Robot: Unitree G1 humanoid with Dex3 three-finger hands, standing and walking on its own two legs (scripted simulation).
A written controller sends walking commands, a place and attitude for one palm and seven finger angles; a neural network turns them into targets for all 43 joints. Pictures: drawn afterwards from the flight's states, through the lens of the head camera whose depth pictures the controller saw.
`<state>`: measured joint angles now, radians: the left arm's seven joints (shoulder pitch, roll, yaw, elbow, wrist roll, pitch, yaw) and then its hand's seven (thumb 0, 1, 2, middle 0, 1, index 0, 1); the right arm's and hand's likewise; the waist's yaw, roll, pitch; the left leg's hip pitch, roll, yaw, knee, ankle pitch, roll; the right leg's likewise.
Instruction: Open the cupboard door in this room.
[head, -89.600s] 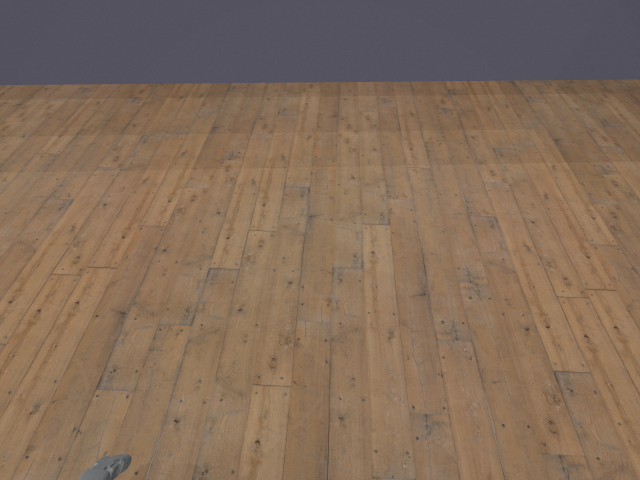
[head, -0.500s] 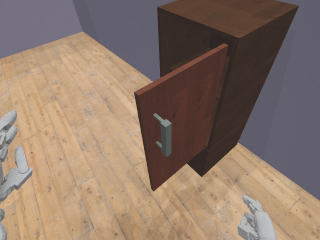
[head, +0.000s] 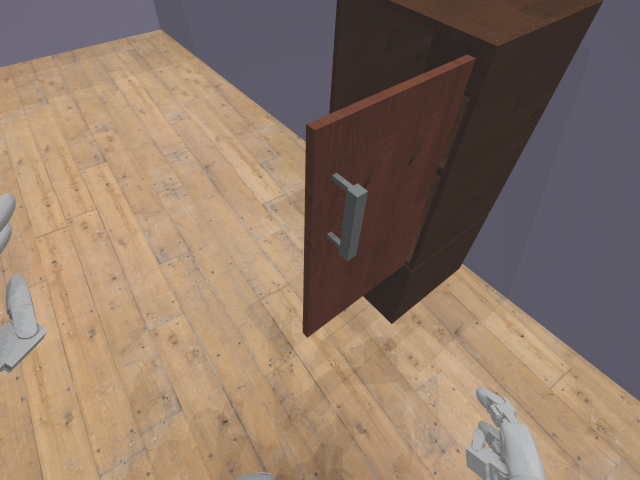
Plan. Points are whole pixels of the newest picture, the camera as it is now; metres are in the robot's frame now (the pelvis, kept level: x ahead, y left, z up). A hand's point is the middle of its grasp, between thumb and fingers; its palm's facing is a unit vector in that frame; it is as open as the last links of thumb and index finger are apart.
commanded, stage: step back with the hand held close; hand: left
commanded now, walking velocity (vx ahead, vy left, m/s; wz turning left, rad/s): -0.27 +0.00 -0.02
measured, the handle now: (343, 218) +0.50 -0.01 +0.02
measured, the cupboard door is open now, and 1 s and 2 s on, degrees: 90 90 90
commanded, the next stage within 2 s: stop stepping back and stand still in 0.40 s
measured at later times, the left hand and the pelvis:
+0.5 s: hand out of the picture +0.04 +0.27 +0.17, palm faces +0.53 -0.70 -0.48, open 7.5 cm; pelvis -0.12 -0.01 -0.01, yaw +5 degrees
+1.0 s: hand out of the picture -0.01 +0.26 +0.19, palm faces +0.38 -0.78 -0.50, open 7.5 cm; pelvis -0.21 +0.00 +0.02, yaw -2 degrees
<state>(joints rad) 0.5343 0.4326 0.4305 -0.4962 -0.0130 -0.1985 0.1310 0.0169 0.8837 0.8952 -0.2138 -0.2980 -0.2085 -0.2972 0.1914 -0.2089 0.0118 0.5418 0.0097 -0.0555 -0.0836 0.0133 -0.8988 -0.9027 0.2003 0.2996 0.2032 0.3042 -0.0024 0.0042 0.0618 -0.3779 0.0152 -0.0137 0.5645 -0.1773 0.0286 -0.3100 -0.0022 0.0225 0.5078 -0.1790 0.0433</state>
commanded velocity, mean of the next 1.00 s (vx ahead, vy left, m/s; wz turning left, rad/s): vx -0.06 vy -0.02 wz -0.08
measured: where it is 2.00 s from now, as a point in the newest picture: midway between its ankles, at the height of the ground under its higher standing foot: outside the picture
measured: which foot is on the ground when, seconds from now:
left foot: down 0.00-0.44, up 0.46-0.62, down 0.64-1.00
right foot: down 0.00-0.22, up 0.24-0.40, down 0.42-0.66, up 0.68-1.00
